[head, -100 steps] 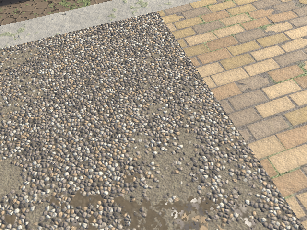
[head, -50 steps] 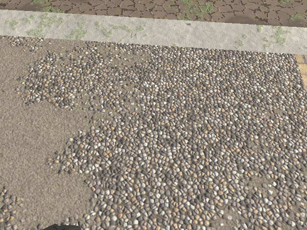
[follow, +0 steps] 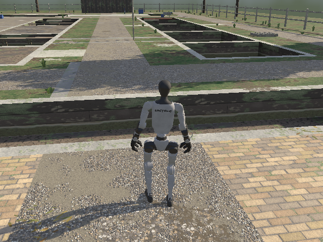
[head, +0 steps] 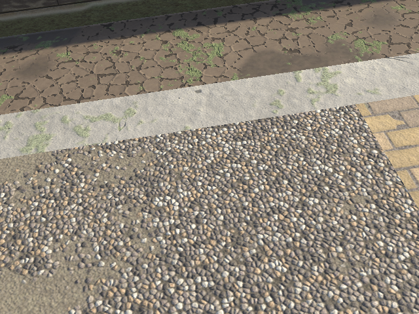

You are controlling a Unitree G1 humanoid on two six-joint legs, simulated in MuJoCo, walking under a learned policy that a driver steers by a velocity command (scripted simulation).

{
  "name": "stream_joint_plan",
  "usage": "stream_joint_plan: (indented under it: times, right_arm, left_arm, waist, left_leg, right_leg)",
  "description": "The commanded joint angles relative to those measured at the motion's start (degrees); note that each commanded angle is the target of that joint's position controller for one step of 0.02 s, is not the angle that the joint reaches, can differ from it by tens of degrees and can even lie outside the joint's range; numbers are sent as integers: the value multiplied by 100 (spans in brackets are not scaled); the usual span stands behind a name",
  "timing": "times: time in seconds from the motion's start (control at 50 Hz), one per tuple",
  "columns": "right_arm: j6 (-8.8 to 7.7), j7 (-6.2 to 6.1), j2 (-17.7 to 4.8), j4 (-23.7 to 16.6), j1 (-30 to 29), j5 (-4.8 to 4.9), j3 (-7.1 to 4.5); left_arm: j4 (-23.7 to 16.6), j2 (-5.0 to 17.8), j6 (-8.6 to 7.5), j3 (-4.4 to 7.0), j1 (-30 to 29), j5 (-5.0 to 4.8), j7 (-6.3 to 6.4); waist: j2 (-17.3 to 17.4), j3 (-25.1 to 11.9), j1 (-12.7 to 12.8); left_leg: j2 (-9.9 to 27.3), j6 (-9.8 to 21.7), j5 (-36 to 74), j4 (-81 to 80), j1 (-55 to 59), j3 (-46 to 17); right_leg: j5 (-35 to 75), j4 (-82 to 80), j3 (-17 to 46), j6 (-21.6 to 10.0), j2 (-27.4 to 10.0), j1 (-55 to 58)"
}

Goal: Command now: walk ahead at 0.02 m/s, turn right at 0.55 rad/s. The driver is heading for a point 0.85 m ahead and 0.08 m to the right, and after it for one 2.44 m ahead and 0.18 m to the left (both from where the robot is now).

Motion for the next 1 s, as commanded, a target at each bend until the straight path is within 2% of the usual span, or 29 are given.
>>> stream_joint_plan:
  times: [0.02,0.04,0.08,0.1,0.16,0.24,0.3,0.34,0.36,0.4,0.42,0.44,0.46,0.48,0.5,0.54,0.62,0.66,0.72,0.78,0.82,0.84,0.86,0.88,0.9,0.92,0.94,0.96,1.0]
  right_arm:
    - [40,4,-362,-615,-356,49,-91]
    - [-6,36,-392,-520,-182,95,-108]
    - [-58,75,-527,-357,118,-57,-168]
    - [-56,89,-507,-367,135,-56,-174]
    - [-26,61,-357,-517,-66,29,-120]
    - [-17,4,-381,-700,-283,63,-77]
    - [-58,-23,-406,-799,-245,111,-52]
    - [-86,-42,-428,-782,-8,146,-43]
    - [-114,-37,-420,-763,167,141,-30]
    - [-191,-38,-295,-662,581,67,8]
    - [-235,-77,-609,-662,708,-23,-39]
    - [-257,-63,-1265,-732,837,-78,-161]
    - [-262,-26,-1372,-604,791,-182,-237]
    - [-301,8,-984,-596,536,-107,-142]
    - [-351,42,-726,-598,268,-23,-79]
    - [-457,65,-602,-544,309,26,-54]
    - [-609,141,-646,-212,945,69,-122]
    - [-632,161,-652,-113,1121,67,-141]
    - [-648,190,-738,49,1382,36,-174]
    - [-641,218,-855,124,1405,36,-211]
    - [-616,217,-859,149,1248,90,-207]
    - [-624,218,-701,142,1227,95,-152]
    - [-644,246,-284,-138,1063,171,-9]
    - [-643,225,-205,-278,1104,116,-2]
    - [-583,207,-628,-188,933,2,-120]
    - [-606,286,-547,-168,847,17,-107]
    - [-607,325,-425,-110,843,42,-78]
    - [-557,332,-364,-30,924,-11,-71]
    - [-452,335,-249,117,1168,-64,-44]
  left_arm:
    - [-267,1324,-85,352,379,33,223]
    - [-365,1146,-80,299,-60,-2,218]
    - [-537,922,-127,244,-363,-74,179]
    - [-542,877,-152,234,-241,-107,149]
    - [-465,988,-192,287,164,-114,145]
    - [-479,1112,-153,340,374,-66,163]
    - [-542,1215,-122,378,244,-37,116]
    - [-579,1187,-114,366,54,-28,92]
    - [-565,1161,-105,363,24,-34,83]
    - [-580,1011,-66,312,-228,-80,92]
    - [-673,638,-93,204,-232,-89,108]
    - [-811,385,-153,120,-278,-118,124]
    - [-822,839,-211,210,-487,101,133]
    - [-703,912,-260,246,-305,86,87]
    - [-523,906,-297,244,-39,69,23]
    - [-322,891,-341,241,139,147,-88]
    - [-465,644,-390,125,-534,100,-197]
    - [-535,535,-416,58,-884,89,-214]
    - [-655,432,-457,-11,-1285,48,-223]
    - [-656,510,-502,-3,-1156,22,-170]
    - [-404,551,-583,38,-382,48,-83]
    - [-118,765,-660,128,423,96,-6]
    - [-14,1303,-721,256,1377,217,84]
    - [135,1808,-697,369,1695,106,95]
    - [93,1357,-664,255,1226,31,76]
    - [-24,998,-674,151,691,6,42]
    - [-72,732,-708,67,382,0,29]
    - [-63,592,-754,8,279,-26,41]
    - [54,558,-852,-29,348,-44,60]
  waist:
    - [-1089,323,51]
    - [-917,293,-171]
    - [-912,-140,-237]
    - [-749,-325,-197]
    - [-730,-359,-13]
    - [-904,-364,198]
    - [-916,-415,188]
    - [-954,-518,105]
    - [-920,-667,41]
    - [-682,-550,-315]
    - [203,-392,-337]
    - [1247,-309,-432]
    - [814,272,-390]
    - [559,487,-118]
    - [509,548,74]
    - [633,354,35]
    - [502,340,-264]
    - [548,349,-414]
    - [626,417,-563]
    - [622,410,-430]
    - [348,214,41]
    - [-43,-247,373]
    - [-1054,-1041,813]
    - [-1909,-999,727]
    - [-959,-365,477]
    - [-680,28,237]
    - [-582,204,68]
    - [-645,255,-64]
    - [-677,24,-224]
  left_leg:
    - [-282,-187,-585,1809,-1121,-1190]
    - [-288,-131,-74,1789,-1031,-1264]
    - [-419,-91,256,2092,-944,-1190]
    - [-454,-116,217,2168,-913,-1202]
    - [-442,-207,88,1685,-1105,-1287]
    - [-518,-203,-168,913,-862,-1367]
    - [-660,-123,-294,425,-332,-1364]
    - [-714,-36,-303,17,145,-1305]
    - [-753,27,-275,-326,538,-1248]
    - [-771,205,305,-1798,1841,-1162]
    - [154,431,-690,-2537,2405,-2261]
    - [1529,933,-2279,-3368,2595,-4332]
    - [1727,1318,-2592,-3499,1708,-4766]
    - [1476,1306,-2455,-3480,1481,-4421]
    - [1098,1104,-1935,-3479,1518,-3814]
    - [659,969,-926,-3413,1794,-2977]
    - [642,1130,-90,-3411,2344,-2572]
    - [637,1168,198,-3396,2336,-2409]
    - [672,1188,524,-3272,2073,-2209]
    - [816,1188,1111,-2988,1729,-2192]
    - [698,1019,1960,-2269,1305,-1942]
    - [380,861,2411,-1246,911,-1594]
    - [-125,563,1388,611,-163,-1072]
    - [-837,490,-925,1880,-1446,-932]
    - [-418,609,-639,2493,-1696,-1419]
    - [-192,645,-67,2466,-1631,-1472]
    - [-56,591,291,2248,-1382,-1410]
    - [12,487,422,2087,-1155,-1313]
    - [-90,284,522,2097,-743,-1129]
  right_leg:
    - [853,-2280,2480,-1165,-1713,-11]
    - [846,-2187,2040,-927,-1306,18]
    - [1951,-1889,1676,-872,-971,493]
    - [2382,-1775,1684,-911,-975,693]
    - [2679,-1628,1917,-1004,-1025,1219]
    - [2522,-1512,2350,-1117,-1075,1324]
    - [2748,-1389,2615,-1091,-1013,1055]
    - [3017,-1299,2677,-978,-966,916]
    - [2346,-1310,2700,-905,-867,783]
    - [-126,-1214,2616,-560,-387,-216]
    - [-1419,-485,2152,-241,112,-1134]
    - [-1556,891,1010,-25,1109,-2094]
    - [-1023,1638,1256,-26,752,-2236]
    - [-574,1919,1392,-21,595,-2113]
    - [-184,2026,1304,72,516,-2021]
    - [229,2261,974,207,471,-1944]
    - [633,1715,495,408,97,-2315]
    - [693,1110,224,494,-70,-2130]
    - [540,224,-41,440,-86,-1522]
    - [431,-324,-236,209,26,-649]
    - [746,-966,-295,26,209,627]
    - [661,-1113,-19,-100,96,1790]
    - [-859,-1685,1865,-504,-1401,3121]
    - [-1692,-2540,4045,-953,-2378,3208]
    - [-1882,-2461,3703,-966,-2193,2595]
    - [-1357,-2481,3018,-868,-1893,2021]
    - [-149,-2573,2353,-732,-1600,1618]
    - [1112,-2570,1826,-642,-1390,1423]
    - [3871,-2300,1089,-660,-1190,1334]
